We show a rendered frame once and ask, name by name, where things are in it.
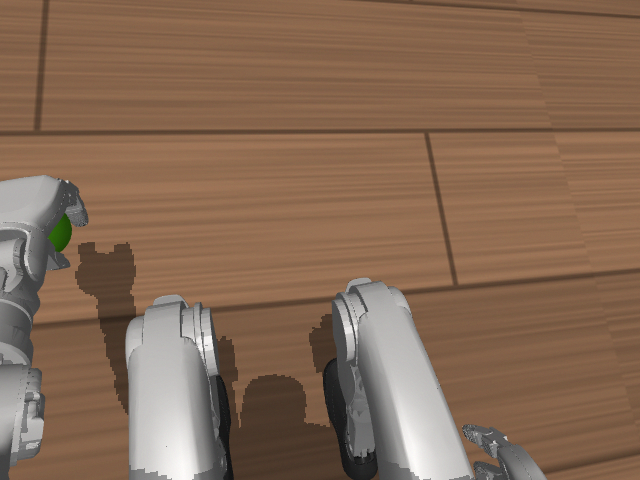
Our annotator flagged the left robot arm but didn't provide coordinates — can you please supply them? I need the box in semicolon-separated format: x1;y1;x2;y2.
0;222;50;480

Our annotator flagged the right robot foot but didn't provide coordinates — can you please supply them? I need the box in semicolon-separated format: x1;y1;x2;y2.
323;358;378;480

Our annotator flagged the left robot foot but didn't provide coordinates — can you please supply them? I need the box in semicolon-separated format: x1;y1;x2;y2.
216;375;234;480

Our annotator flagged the right robot hand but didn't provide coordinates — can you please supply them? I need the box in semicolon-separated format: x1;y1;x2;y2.
462;424;547;480

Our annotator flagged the ball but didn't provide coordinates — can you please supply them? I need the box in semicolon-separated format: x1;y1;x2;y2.
48;213;72;252

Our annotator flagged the left robot hand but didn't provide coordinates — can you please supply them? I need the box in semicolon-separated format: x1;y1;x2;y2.
0;175;89;271

